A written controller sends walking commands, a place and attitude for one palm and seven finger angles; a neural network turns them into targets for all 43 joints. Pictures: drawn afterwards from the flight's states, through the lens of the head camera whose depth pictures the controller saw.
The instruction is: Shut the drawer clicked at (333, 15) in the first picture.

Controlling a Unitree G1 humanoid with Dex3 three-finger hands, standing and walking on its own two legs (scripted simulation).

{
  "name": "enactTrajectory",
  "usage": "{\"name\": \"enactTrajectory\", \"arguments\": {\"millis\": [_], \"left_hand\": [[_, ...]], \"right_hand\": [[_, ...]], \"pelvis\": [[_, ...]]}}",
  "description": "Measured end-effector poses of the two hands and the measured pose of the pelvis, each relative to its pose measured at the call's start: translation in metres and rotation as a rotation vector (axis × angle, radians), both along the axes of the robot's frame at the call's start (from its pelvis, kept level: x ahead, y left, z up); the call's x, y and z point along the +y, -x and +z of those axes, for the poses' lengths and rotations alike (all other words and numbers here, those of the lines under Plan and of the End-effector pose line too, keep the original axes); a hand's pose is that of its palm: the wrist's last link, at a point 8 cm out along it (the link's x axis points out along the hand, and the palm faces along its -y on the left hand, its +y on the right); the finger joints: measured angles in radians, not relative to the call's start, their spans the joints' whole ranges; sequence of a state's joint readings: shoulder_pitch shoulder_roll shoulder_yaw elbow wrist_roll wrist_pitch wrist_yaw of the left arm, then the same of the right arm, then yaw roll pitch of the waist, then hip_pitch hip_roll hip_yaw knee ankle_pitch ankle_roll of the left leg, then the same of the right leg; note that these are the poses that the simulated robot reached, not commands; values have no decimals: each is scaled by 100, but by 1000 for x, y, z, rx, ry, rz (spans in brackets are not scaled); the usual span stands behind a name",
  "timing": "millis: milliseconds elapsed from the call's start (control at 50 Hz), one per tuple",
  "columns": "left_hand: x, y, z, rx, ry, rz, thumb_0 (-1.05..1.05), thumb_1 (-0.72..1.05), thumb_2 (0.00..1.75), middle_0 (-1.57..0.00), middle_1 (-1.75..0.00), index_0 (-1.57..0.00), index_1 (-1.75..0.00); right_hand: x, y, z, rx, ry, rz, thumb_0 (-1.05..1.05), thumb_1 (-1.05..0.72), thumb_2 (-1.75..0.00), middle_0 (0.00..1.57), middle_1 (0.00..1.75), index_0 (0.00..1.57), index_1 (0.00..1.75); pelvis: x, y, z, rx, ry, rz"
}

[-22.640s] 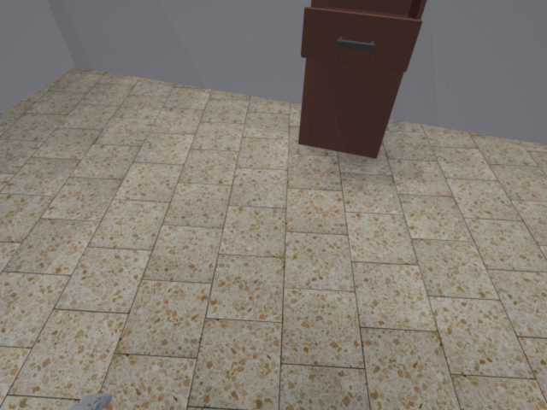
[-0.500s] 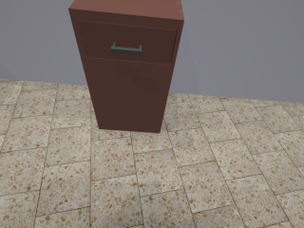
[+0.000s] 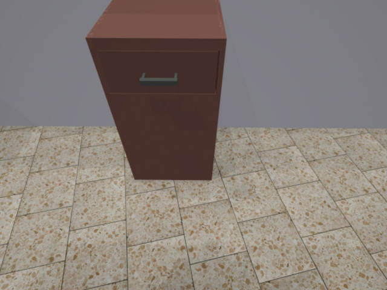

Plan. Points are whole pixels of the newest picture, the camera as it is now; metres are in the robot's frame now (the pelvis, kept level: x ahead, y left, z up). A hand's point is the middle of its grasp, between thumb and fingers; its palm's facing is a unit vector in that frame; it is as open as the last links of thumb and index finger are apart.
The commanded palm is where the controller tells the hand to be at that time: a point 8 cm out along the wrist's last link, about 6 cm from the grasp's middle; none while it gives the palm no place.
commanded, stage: let the arm hang, fingers relaxed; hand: left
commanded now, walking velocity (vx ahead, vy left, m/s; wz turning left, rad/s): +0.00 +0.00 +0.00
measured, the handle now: (159, 78) +0.82 +0.18 -0.02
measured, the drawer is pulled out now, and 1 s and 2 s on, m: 0.00 0.00 0.00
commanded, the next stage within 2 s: look to check the result in 0.22 s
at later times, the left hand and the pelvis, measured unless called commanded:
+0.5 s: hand out of the picture +0.03 +0.16 -0.17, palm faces +0.04 -0.98 -0.21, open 7.4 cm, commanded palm none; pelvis +0.02 -0.02 +0.00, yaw +0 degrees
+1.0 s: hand out of the picture +0.04 +0.15 -0.17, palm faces +0.04 -0.98 -0.19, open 7.4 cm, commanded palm none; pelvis +0.03 -0.03 +0.00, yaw +0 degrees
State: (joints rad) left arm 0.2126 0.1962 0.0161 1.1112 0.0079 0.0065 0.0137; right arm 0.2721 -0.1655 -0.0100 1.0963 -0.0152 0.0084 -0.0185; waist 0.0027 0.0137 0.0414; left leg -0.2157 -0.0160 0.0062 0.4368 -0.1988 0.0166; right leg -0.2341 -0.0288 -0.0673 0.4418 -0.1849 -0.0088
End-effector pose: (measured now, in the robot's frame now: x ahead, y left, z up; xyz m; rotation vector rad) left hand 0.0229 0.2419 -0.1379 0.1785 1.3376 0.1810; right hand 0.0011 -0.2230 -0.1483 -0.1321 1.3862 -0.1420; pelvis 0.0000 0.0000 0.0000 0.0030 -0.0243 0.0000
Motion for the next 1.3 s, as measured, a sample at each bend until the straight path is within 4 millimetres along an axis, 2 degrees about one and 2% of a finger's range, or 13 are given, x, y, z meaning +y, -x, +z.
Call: {"name": "enactTrajectory", "arguments": {"millis": [100, 200, 560, 720, 1000, 1300], "left_hand": [[-16, -19, -2, -28, 27, -11, 0, 91, 90, -20, -31, -21, -30], [-23, -24, -2, -25, 31, -6, 0, 92, 90, -20, -30, -21, -30], [-37, 1, -2, 69, 25, 26, 0, 91, 90, -20, -30, -20, -30], [-43, 3, -4, 76, 36, 33, 0, 91, 90, -20, -30, -20, -30], [-44, -8, -5, 47, 44, 23, 0, 91, 90, -20, -30, -20, -30], [-36, -8, -3, 52, 32, 24, 0, 91, 90, -20, -30, -20, -30]], "right_hand": [[-6, -8, 2, -2, 9, -3, 0, -91, -90, 20, 30, 20, 29], [-11, -13, 2, 5, 13, -6, 0, -91, -90, 20, 30, 20, 29], [-20, -14, 0, 44, -1, -9, 0, -91, -90, 20, 30, 20, 29], [-22, -9, 1, 62, 3, -17, 0, -91, -90, 20, 30, 20, 29], [-18, -6, 2, 59, 3, -28, 0, -91, -90, 20, 30, 20, 29], [-13, -4, 1, 65, 0, -31, 0, -91, -90, 20, 30, 20, 29]], "pelvis": [[-5, -6, 1, 0, 0, 1], [-10, -12, 2, -1, 0, 2], [-24, -21, 3, -7, 3, -1], [-27, -24, 3, -7, 4, -2], [-26, -25, 3, -11, 5, -5], [-21, -26, 3, -9, 3, -6]]}}
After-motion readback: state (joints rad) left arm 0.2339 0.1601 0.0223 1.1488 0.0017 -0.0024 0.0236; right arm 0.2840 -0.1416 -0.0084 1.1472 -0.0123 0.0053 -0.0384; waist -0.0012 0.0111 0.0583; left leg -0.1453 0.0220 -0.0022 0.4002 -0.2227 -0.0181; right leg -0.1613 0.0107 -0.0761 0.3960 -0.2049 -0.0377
